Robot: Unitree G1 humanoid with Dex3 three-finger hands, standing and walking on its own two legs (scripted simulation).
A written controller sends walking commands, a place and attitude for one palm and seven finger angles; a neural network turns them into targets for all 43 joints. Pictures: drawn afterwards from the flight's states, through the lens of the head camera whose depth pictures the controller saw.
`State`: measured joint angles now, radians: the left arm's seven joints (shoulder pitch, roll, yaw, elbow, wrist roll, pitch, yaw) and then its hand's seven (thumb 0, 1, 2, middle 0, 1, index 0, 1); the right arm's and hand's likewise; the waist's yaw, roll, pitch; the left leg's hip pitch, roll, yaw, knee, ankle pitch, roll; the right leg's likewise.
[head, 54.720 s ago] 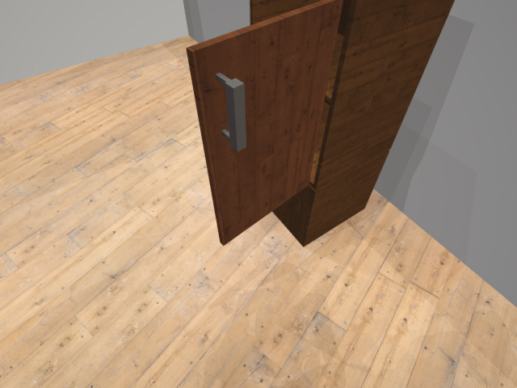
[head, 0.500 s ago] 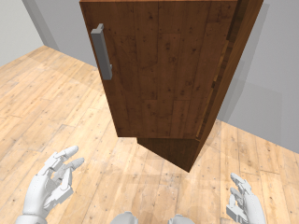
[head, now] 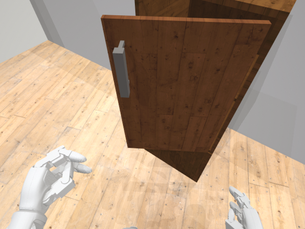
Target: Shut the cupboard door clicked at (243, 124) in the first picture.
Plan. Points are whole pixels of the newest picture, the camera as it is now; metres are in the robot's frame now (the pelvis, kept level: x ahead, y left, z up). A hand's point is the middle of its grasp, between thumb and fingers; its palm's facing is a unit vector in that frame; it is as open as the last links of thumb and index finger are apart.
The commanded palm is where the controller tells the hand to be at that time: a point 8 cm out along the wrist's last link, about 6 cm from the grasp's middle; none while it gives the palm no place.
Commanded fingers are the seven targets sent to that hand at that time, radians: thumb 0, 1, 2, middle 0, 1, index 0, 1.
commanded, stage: raise the hand and make a fist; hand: left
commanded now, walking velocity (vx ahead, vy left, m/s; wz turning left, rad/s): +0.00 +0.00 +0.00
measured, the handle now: (123, 70) +0.47 +0.12 +0.17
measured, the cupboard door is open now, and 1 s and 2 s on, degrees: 31 31 31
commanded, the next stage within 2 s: bring the fist close to the handle in 1.04 s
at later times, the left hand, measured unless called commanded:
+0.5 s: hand (56, 158) +0.22 +0.21 +0.15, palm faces +0.05 -1.00 -0.05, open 3.1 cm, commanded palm +0.19 +0.25 +0.16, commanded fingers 0.00 0.90 0.90 -1.30 -1.50 -1.30 -1.50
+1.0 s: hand (64, 154) +0.22 +0.18 +0.17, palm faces +0.07 -1.00 -0.05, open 3.1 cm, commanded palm +0.19 +0.23 +0.18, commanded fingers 0.00 0.90 0.90 -1.30 -1.50 -1.30 -1.50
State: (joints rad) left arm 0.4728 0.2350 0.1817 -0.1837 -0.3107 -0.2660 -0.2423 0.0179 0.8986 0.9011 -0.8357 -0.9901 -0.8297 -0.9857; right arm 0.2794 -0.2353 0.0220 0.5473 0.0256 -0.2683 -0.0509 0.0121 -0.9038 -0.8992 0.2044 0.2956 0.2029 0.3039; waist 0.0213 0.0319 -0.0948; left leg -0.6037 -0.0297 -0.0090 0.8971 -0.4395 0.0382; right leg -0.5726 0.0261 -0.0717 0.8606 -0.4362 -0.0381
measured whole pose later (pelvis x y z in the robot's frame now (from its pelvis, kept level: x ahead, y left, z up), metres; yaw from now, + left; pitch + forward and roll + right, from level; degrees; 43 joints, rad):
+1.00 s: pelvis -0.01 -0.01 +0.04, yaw +0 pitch -2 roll +0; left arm 0.25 0.26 0.21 -0.25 -0.29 0.09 -0.19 0.02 0.90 0.90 -1.31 -1.50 -1.30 -1.50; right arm 0.24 -0.25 0.07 0.60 0.06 -0.24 -0.08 0.01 -0.90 -0.90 0.20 0.30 0.20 0.30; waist 0.05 0.05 -0.04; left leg -0.26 -0.02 -0.02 0.59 -0.30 0.02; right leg -0.23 0.04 -0.07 0.57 -0.30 -0.05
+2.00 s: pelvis +0.00 -0.01 +0.04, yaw -1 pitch -1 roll +0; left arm -0.20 0.14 0.04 0.07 -0.18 0.16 0.01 0.02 0.90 0.90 -1.31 -1.50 -1.30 -1.50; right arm 0.20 -0.23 0.07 0.62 0.05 -0.09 -0.04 0.01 -0.91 -0.90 0.20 0.30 0.20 0.30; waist 0.01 0.04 -0.03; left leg -0.23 -0.03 0.01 0.56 -0.30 0.02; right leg -0.23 0.03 -0.04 0.56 -0.31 -0.05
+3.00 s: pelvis +0.00 -0.02 +0.04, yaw -1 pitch +1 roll +1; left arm -0.58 0.17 0.08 0.59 -0.17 0.00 -0.02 0.02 0.90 0.90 -1.30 -1.50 -1.31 -1.50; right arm 0.23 -0.24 0.05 0.64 0.05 -0.03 -0.05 0.01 -0.91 -0.90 0.20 0.30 0.20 0.30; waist -0.03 0.03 -0.02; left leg -0.28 -0.02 0.01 0.54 -0.28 0.02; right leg -0.29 0.04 -0.04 0.55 -0.29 -0.06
